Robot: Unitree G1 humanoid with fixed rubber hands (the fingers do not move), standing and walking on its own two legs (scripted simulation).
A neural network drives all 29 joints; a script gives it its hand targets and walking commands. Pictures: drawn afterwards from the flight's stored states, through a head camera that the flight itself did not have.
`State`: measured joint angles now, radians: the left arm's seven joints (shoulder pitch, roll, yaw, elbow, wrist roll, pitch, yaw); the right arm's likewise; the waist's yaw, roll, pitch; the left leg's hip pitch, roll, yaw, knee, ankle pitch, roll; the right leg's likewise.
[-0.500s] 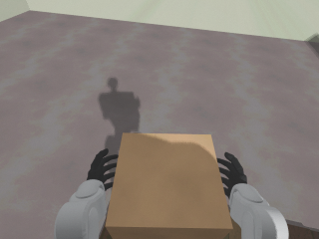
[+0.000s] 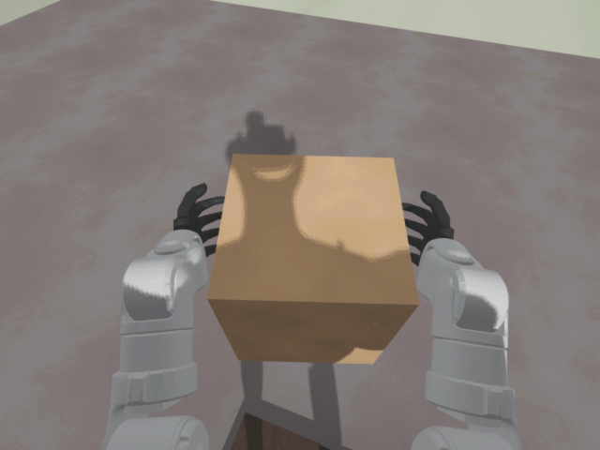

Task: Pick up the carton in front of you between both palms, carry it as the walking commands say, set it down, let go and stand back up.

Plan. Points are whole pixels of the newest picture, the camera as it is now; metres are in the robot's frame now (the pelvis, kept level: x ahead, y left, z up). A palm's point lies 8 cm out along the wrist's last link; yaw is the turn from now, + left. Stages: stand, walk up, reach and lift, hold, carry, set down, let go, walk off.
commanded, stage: carry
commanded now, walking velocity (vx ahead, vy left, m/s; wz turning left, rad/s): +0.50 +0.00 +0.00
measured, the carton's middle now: (309, 268) +0.36 +0.02 +0.04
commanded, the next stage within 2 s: none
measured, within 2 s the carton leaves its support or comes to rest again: neither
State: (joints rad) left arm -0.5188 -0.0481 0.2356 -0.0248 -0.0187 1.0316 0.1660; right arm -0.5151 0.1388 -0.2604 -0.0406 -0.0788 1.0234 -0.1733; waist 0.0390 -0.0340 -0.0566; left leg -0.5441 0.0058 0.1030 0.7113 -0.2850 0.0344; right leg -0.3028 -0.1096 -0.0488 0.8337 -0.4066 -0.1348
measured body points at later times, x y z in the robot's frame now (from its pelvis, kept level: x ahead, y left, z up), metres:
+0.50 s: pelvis +0.37 +0.00 -0.02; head +0.37 -0.01 +0.43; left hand +0.63 +0.17 +0.10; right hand +0.65 -0.13 +0.09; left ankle +0.21 +0.11 -0.63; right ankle +0.40 -0.04 -0.75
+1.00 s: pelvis +0.69 +0.05 -0.02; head +0.70 +0.05 +0.43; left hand +1.00 +0.19 +0.06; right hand +0.98 -0.12 +0.06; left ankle +0.77 +0.12 -0.75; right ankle +0.57 -0.05 -0.65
